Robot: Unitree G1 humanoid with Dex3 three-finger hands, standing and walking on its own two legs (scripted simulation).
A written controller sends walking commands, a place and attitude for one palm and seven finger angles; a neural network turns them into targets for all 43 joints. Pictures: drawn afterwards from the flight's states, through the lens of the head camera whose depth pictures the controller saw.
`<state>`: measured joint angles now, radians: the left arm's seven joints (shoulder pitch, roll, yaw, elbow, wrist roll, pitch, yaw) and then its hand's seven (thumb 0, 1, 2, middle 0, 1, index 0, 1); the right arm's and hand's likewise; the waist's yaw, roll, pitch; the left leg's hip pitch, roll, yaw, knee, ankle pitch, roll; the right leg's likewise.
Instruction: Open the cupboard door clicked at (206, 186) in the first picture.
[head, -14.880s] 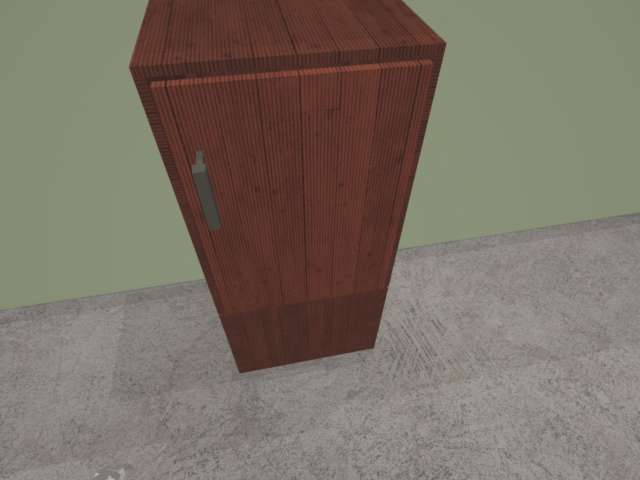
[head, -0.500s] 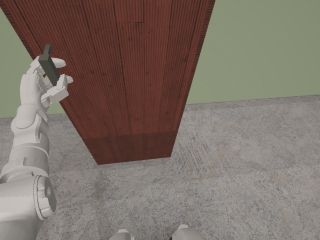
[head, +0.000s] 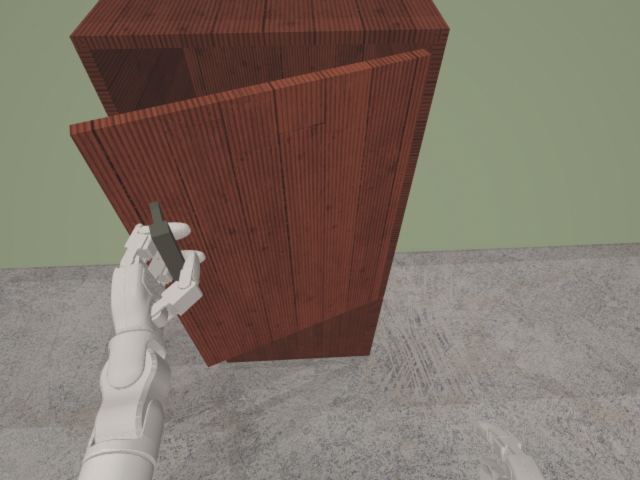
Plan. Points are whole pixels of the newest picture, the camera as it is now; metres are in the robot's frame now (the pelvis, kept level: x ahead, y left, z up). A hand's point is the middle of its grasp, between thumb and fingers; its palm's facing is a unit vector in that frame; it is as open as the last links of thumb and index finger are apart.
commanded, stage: pull the door open along its arc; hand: left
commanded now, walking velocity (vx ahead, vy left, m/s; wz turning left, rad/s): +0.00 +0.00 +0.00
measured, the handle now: (172, 249) +0.38 +0.21 +0.08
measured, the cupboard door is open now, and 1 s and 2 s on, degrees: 21 43 43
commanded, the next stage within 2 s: open thumb and fingers to let go in 0.36 s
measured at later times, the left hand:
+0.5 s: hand (271, 365) +0.23 +0.06 +0.08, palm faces +0.44 -0.90 -0.02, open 6.2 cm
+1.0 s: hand (266, 359) +0.24 +0.07 +0.09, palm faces +0.47 -0.88 +0.02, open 12.9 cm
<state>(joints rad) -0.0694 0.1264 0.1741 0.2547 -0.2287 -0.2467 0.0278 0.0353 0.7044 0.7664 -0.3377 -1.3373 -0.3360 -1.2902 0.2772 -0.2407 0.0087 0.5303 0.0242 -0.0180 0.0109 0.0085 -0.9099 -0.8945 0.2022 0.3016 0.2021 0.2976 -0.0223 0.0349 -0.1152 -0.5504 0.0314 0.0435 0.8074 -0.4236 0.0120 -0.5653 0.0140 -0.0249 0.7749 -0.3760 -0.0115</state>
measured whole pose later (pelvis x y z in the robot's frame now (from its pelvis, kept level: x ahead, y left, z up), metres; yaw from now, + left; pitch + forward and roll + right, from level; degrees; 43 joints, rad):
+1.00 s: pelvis -0.02 -0.05 +0.00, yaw +4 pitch +3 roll +1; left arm 0.24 -0.09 -0.19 -0.06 0.04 -0.14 0.53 0.00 -0.31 0.39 -0.31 -1.19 -0.30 -1.19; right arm 0.19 -0.20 0.02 0.55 -0.06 0.01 -0.02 0.01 -0.91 -0.89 0.20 0.30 0.20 0.30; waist 0.01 0.05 -0.07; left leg -0.46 0.02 -0.04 0.78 -0.38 -0.03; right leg -0.47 0.01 -0.11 0.79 -0.38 -0.07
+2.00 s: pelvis -0.02 +0.00 -0.01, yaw +2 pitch +5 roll -1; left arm 0.52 0.11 -0.19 -0.34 -0.05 -0.17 0.08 -0.01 -0.50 0.30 -0.19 -0.32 -0.19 -0.32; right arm 0.27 -0.21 0.05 0.40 -0.01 -0.04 0.00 0.01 -0.91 -0.89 0.20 0.30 0.20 0.30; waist 0.01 0.03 -0.08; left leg -0.53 0.01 0.01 0.91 -0.45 0.01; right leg -0.54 -0.01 -0.06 0.88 -0.43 -0.02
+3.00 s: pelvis -0.02 +0.00 -0.02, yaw +3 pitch +5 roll -2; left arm 0.67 0.22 0.08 -0.51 -0.24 -0.15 -0.13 -0.01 -0.50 0.30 -0.16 -0.30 -0.15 -0.30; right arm 0.29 -0.21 0.05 0.42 0.05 -0.13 -0.06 0.01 -0.91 -0.89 0.20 0.30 0.20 0.30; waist 0.03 0.07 -0.13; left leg -0.59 0.02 -0.02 0.99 -0.49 0.01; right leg -0.56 0.00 -0.08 0.92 -0.44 -0.01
